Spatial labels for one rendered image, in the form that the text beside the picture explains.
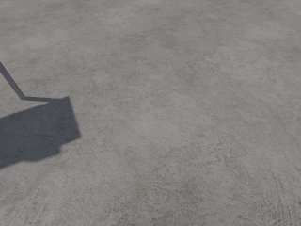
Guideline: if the table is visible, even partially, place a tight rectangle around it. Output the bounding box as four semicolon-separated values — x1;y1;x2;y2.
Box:
0;61;25;100

